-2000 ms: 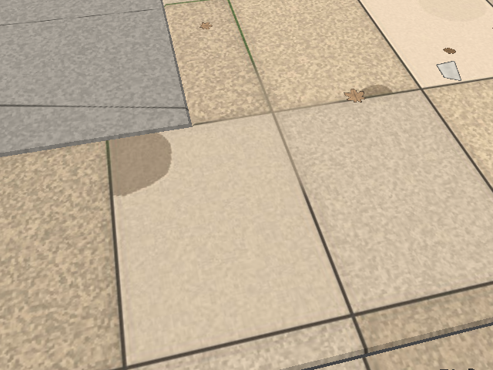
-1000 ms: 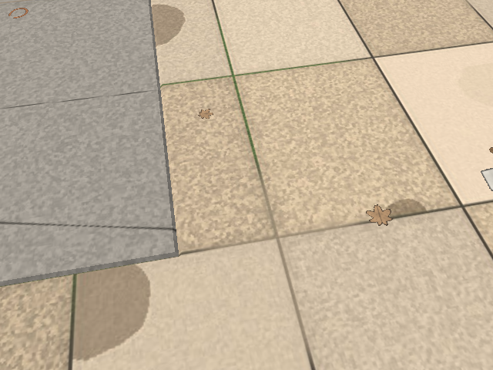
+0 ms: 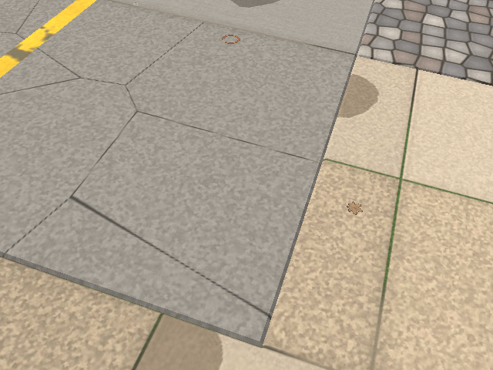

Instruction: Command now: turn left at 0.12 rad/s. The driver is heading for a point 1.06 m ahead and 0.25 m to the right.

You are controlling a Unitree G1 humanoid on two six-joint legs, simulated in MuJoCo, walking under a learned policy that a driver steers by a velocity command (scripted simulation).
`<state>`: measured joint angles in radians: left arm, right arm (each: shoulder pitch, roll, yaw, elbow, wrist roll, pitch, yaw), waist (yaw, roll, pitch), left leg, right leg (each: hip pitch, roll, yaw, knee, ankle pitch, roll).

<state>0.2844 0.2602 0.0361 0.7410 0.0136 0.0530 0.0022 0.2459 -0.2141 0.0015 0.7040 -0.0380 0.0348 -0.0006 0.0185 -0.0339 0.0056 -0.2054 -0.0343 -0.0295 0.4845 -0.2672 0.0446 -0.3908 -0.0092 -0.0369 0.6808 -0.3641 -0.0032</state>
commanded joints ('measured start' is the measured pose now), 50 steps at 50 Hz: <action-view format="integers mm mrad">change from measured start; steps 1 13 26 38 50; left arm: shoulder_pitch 20 -6 -9 -57 -217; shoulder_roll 81 61 54 118 14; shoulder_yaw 25 2 0 47 24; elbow -34 31 132 175 104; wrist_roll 8 -3 -2 -6 24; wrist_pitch -12 -51 -56 -59 -93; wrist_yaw -3 15 27 6 -46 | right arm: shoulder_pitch -110 -14 17 141 297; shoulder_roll -127 -114 -96 -45 -73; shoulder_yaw -27 -38 -42 -44 -50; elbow -73 30 175 240 327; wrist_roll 9 26 27 16 23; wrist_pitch -39 -38 -40 -81 -138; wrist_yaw -21 -25 -29 6 -15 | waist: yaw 27 -17 -13 -88 -60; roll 202 -17 31 -91 118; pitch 26 19 31 95 111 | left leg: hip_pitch -62 35 12 85 248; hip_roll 190 82 87 -2 229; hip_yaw -159 -101 -102 77 -190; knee -224 -100 -149 6 -406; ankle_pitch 298 163 113 -123 91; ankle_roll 112 15 0 52 158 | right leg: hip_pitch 43 173 193 -8 -373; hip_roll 5 -72 -76 -182 -52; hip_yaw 31 126 144 307 -7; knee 84 -318 -361 -499 220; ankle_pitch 5 265 171 -344 198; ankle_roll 6 -20 -41 -171 -17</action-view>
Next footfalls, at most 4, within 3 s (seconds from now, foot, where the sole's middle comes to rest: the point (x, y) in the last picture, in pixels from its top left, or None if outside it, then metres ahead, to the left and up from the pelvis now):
0.18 right None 0.03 -0.13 -0.78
1.24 right None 0.36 -0.12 -0.78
1.78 left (232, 317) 0.68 0.04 -0.78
2.28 right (299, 254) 0.91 -0.16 -0.78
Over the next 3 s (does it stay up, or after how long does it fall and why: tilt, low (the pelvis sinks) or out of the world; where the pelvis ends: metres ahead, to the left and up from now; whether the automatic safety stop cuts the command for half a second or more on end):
stays up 0.88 -0.05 0.00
